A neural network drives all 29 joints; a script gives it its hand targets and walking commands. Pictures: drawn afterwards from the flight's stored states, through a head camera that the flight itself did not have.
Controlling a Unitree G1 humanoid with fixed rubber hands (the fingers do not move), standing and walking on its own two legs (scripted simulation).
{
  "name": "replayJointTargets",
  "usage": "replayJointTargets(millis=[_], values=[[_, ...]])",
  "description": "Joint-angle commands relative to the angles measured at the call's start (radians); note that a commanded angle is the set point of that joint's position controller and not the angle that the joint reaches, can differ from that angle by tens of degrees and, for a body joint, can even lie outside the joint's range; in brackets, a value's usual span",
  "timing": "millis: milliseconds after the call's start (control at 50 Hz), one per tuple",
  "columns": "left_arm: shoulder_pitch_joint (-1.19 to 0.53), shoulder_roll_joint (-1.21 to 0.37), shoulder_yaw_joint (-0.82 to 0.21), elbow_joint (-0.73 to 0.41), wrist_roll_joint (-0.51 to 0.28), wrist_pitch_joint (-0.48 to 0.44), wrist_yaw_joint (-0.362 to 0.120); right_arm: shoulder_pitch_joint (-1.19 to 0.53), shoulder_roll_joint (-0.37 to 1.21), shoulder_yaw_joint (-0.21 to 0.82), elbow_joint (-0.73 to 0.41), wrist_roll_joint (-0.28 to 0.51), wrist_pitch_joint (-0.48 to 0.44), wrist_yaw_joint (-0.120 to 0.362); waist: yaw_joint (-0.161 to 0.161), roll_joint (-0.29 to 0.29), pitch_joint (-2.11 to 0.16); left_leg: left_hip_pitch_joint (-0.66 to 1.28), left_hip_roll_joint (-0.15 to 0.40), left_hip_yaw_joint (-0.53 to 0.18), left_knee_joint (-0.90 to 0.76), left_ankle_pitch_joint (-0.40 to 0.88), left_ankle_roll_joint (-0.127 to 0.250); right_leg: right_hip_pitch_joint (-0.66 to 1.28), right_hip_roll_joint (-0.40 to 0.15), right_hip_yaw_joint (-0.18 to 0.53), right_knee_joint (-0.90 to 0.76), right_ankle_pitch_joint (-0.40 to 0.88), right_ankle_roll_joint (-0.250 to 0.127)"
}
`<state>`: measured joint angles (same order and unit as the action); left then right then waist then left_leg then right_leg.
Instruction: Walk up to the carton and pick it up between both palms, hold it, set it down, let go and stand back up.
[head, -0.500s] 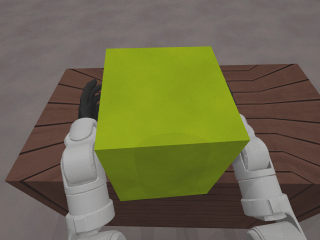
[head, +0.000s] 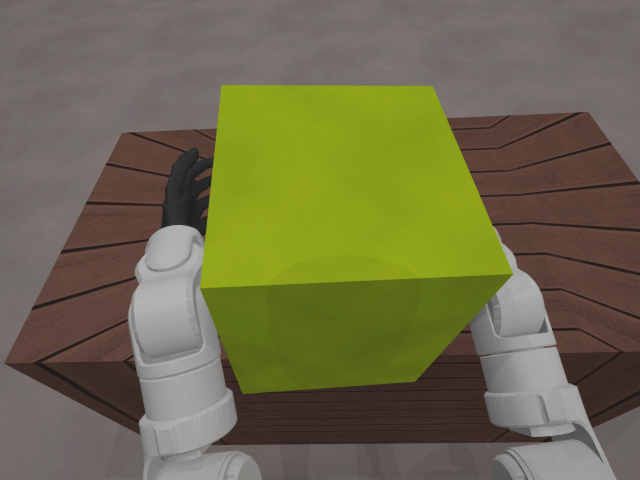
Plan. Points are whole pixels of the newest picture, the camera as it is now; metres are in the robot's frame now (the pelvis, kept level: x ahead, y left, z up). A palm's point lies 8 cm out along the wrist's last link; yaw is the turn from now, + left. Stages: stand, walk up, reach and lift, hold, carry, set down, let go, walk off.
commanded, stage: hold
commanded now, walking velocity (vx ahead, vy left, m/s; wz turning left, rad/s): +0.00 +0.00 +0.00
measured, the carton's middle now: (330, 251) +0.34 -0.01 +0.14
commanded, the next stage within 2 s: none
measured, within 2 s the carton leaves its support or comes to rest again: neither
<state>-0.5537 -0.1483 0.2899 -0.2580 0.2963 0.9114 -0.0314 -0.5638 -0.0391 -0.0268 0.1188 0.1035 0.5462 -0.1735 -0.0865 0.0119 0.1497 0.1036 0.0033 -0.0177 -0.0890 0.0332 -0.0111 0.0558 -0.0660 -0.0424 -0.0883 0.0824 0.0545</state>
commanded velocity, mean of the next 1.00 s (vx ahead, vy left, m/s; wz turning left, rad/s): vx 0.00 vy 0.00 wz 0.00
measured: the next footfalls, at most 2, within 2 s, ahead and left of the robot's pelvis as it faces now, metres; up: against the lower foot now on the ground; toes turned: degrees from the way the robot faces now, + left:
none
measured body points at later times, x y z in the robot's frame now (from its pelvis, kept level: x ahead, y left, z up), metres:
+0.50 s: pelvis +0.00 +0.00 +0.00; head +0.03 -0.01 +0.45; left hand +0.37 +0.15 +0.17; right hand +0.38 -0.14 +0.14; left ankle +0.00 +0.13 -0.76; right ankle +0.03 -0.15 -0.76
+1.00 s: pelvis +0.01 +0.00 +0.00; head +0.05 -0.02 +0.45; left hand +0.38 +0.14 +0.16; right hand +0.39 -0.16 +0.13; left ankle +0.00 +0.13 -0.76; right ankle +0.03 -0.15 -0.76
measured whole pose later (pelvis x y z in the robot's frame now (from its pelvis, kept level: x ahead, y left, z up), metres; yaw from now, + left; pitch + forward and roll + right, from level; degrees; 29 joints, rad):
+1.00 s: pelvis +0.01 +0.00 +0.00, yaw +0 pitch -2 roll +0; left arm -0.52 -0.14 0.28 -0.28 0.27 0.89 -0.03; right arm -0.55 -0.05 0.00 0.10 0.11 0.54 -0.19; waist -0.08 0.02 0.13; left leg 0.10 0.01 -0.02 -0.09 0.02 -0.02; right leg 0.05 -0.06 -0.05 -0.09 0.07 0.05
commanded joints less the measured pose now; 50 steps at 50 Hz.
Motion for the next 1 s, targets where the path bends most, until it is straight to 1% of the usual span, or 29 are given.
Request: replayJointTargets(millis=[0,20,60,100,120,180,220,240,260,280,320,340,360,380,400,420,480,560,620,660,680,700,760,840,860,880,920,940,980], values=[[-0.518,-0.31,-0.416,-0.087,-0.16,-0.044,-0.131,-0.727,0.405,0.376,-0.31,0.099,-0.084,0.077,0.036,-0.032,-0.658,0.028,-0.047,0.043,0.018,0.265,-0.001,0.378,0.09,-0.001,0.092,0.219,0.027],[-0.528,-0.308,-0.427,-0.102,-0.161,-0.047,-0.131,-0.725,0.411,0.386,-0.315,0.104,-0.086,0.075,0.033,-0.023,-0.669,0.023,-0.048,0.043,0.011,0.271,0.002,0.396,0.087,0.003,0.096,0.24,0.028],[-0.528,-0.326,-0.446,-0.131,-0.179,-0.056,-0.13,-0.746,0.444,0.414,-0.36,0.122,-0.091,0.068,0.039,-0.036,-0.704,0.017,-0.054,0.043,0.016,0.307,0.008,0.427,0.083,0.006,0.119,0.324,0.035],[-0.525,-0.306,-0.439,-0.119,-0.181,-0.057,-0.133,-0.724,0.436,0.42,-0.331,0.119,-0.085,0.062,0.037,-0.057,-0.696,0.005,-0.055,0.041,0.006,0.307,0.013,0.456,0.08,0.006,0.128,0.37,0.04],[-0.532,-0.299,-0.441,-0.121,-0.18,-0.06,-0.138,-0.709,0.437,0.419,-0.317,0.117,-0.082,0.059,0.028,-0.049,-0.692,0.001,-0.056,0.043,0.001,0.301,0.013,0.459,0.079,0.013,0.128,0.366,0.041],[-0.518,-0.31,-0.443,-0.126,-0.187,-0.064,-0.144,-0.71,0.44,0.427,-0.346,0.116,-0.086,0.054,0.027,-0.044,-0.7,0.0,-0.057,0.043,0.002,0.308,0.014,0.472,0.082,0.005,0.13,0.381,0.043],[-0.513,-0.3,-0.432,-0.11,-0.181,-0.059,-0.15,-0.686,0.43,0.423,-0.327,0.116,-0.077,0.047,0.027,-0.048,-0.66,-0.01,-0.058,0.042,0.003,0.29,0.011,0.466,0.083,0.011,0.124,0.36,0.043],[-0.514,-0.296,-0.437,-0.111,-0.183,-0.061,-0.153,-0.682,0.434,0.424,-0.334,0.118,-0.077,0.046,0.019,-0.05,-0.655,-0.012,-0.057,0.039,0.001,0.286,0.009,0.456,0.084,0.011,0.123,0.354,0.043],[-0.524,-0.301,-0.438,-0.108,-0.185,-0.064,-0.155,-0.7,0.434,0.422,-0.348,0.118,-0.081,0.044,0.024,-0.046,-0.662,-0.015,-0.058,0.039,0.004,0.281,0.012,0.458,0.082,0.009,0.124,0.354,0.046],[-0.528,-0.306,-0.449,-0.115,-0.188,-0.064,-0.156,-0.696,0.431,0.42,-0.34,0.124,-0.08,0.041,0.018,-0.031,-0.649,-0.016,-0.054,0.036,0.006,0.29,0.006,0.448,0.085,0.009,0.123,0.336,0.038],[-0.533,-0.301,-0.454,-0.113,-0.19,-0.067,-0.156,-0.697,0.417,0.414,-0.336,0.112,-0.082,0.04,0.012,-0.016,-0.651,-0.007,-0.054,0.036,0.004,0.273,-0.005,0.434,0.085,0.006,0.112,0.298,0.035],[-0.523,-0.3,-0.461,-0.112,-0.19,-0.066,-0.153,-0.69,0.423,0.402,-0.334,0.116,-0.083,0.041,0.013,-0.009,-0.64,0.007,-0.05,0.031,0.012,0.292,-0.005,0.411,0.082,0.007,0.108,0.3,0.034],[-0.51,-0.298,-0.451,-0.116,-0.19,-0.06,-0.153,-0.673,0.404,0.391,-0.315,0.111,-0.079,0.041,0.001,-0.005,-0.613,0.021,-0.049,0.032,0.016,0.296,-0.016,0.395,0.088,0.001,0.099,0.28,0.03],[-0.509,-0.296,-0.452,-0.125,-0.186,-0.058,-0.153,-0.652,0.399,0.389,-0.31,0.105,-0.078,0.04,0.004,-0.005,-0.619,0.023,-0.049,0.032,0.02,0.305,-0.018,0.392,0.091,-0.003,0.093,0.272,0.025],[-0.514,-0.289,-0.454,-0.122,-0.181,-0.052,-0.155,-0.652,0.393,0.375,-0.296,0.105,-0.075,0.039,-0.003,0.01,-0.609,0.033,-0.05,0.033,0.024,0.3,-0.023,0.368,0.092,0.001,0.087,0.249,0.022],[-0.517,-0.285,-0.452,-0.121,-0.185,-0.05,-0.156,-0.652,0.384,0.362,-0.29,0.104,-0.074,0.042,-0.002,0.012,-0.589,0.032,-0.044,0.031,0.025,0.28,-0.023,0.344,0.095,-0.003,0.08,0.2,0.019],[-0.551,-0.305,-0.476,-0.144,-0.196,-0.053,-0.146,-0.694,0.382,0.361,-0.316,0.107,-0.082,0.051,-0.004,0.027,-0.619,0.041,-0.039,0.03,0.034,0.266,-0.034,0.306,0.098,-0.013,0.07,0.135,0.011],[-0.558,-0.306,-0.46,-0.081,-0.182,-0.056,-0.134,-0.712,0.366,0.311,-0.287,0.076,-0.09,0.066,-0.007,0.035,-0.597,0.048,-0.032,0.028,0.038,0.209,-0.032,0.237,0.102,-0.023,0.057,0.044,0.003],[-0.559,-0.312,-0.449,-0.065,-0.172,-0.061,-0.127,-0.724,0.361,0.3,-0.278,0.069,-0.096,0.074,-0.004,0.025,-0.611,0.065,-0.03,0.022,0.044,0.199,-0.03,0.218,0.108,-0.033,0.056,0.025,0.0],[-0.555,-0.324,-0.449,-0.068,-0.173,-0.069,-0.124,-0.727,0.379,0.307,-0.281,0.072,-0.1,0.077,0.0,0.017,-0.651,0.077,-0.035,0.026,0.047,0.221,-0.025,0.225,0.103,-0.027,0.058,0.055,0.005],[-0.568,-0.33,-0.445,-0.074,-0.174,-0.072,-0.121,-0.746,0.383,0.319,-0.292,0.072,-0.102,0.078,0.008,0.003,-0.667,0.069,-0.036,0.025,0.047,0.23,-0.025,0.24,0.107,-0.031,0.063,0.068,0.005],[-0.565,-0.325,-0.446,-0.065,-0.173,-0.075,-0.121,-0.743,0.388,0.324,-0.29,0.068,-0.102,0.078,0.007,-0.007,-0.672,0.059,-0.041,0.029,0.049,0.241,-0.022,0.256,0.105,-0.027,0.068,0.091,0.008],[-0.569,-0.325,-0.449,-0.082,-0.171,-0.076,-0.118,-0.728,0.401,0.34,-0.269,0.081,-0.102,0.078,0.009,0.004,-0.687,0.06,-0.045,0.03,0.044,0.267,-0.023,0.284,0.101,-0.019,0.077,0.138,0.008],[-0.533,-0.333,-0.464,-0.109,-0.184,-0.072,-0.12,-0.734,0.43,0.392,-0.329,0.104,-0.101,0.071,0.022,-0.007,-0.732,0.064,-0.053,0.029,0.042,0.333,-0.013,0.352,0.095,-0.009,0.096,0.27,0.017],[-0.524,-0.335,-0.459,-0.12,-0.184,-0.069,-0.121,-0.724,0.436,0.401,-0.334,0.104,-0.098,0.067,0.021,-0.02,-0.735,0.07,-0.056,0.034,0.047,0.356,-0.011,0.371,0.092,-0.003,0.105,0.319,0.018],[-0.515,-0.325,-0.461,-0.124,-0.185,-0.064,-0.123,-0.721,0.437,0.417,-0.345,0.108,-0.095,0.062,0.029,-0.03,-0.737,0.055,-0.058,0.033,0.046,0.375,-0.011,0.401,0.088,-0.004,0.118,0.372,0.02],[-0.501,-0.329,-0.474,-0.134,-0.201,-0.058,-0.129,-0.715,0.448,0.448,-0.38,0.122,-0.09,0.056,0.026,-0.045,-0.744,0.035,-0.064,0.032,0.042,0.387,-0.004,0.441,0.088,0.001,0.136,0.437,0.031],[-0.493,-0.321,-0.469,-0.137,-0.197,-0.053,-0.135,-0.707,0.448,0.448,-0.371,0.125,-0.083,0.053,0.024,-0.051,-0.723,0.029,-0.06,0.035,0.035,0.378,-0.002,0.455,0.086,0.003,0.136,0.449,0.038],[-0.481,-0.308,-0.467,-0.15,-0.194,-0.045,-0.142,-0.687,0.444,0.457,-0.373,0.134,-0.074,0.049,0.03,-0.061,-0.696,0.006,-0.06,0.031,0.024,0.365,-0.002,0.471,0.084,0.006,0.144,0.466,0.039]])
